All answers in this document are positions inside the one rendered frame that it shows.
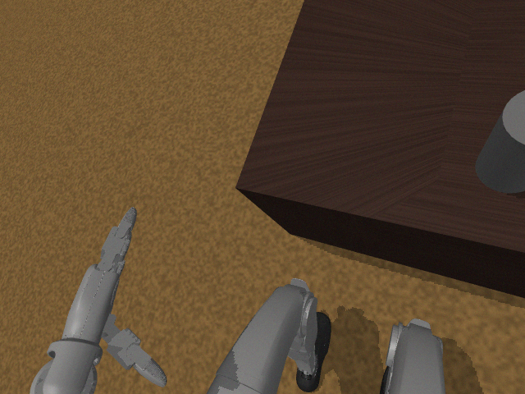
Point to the left robot hand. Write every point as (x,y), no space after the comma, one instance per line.
(90,315)

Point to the left robot arm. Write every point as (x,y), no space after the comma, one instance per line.
(72,370)

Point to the left robot foot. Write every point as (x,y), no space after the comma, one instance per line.
(309,383)

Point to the bottle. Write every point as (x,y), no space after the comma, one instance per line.
(501,163)

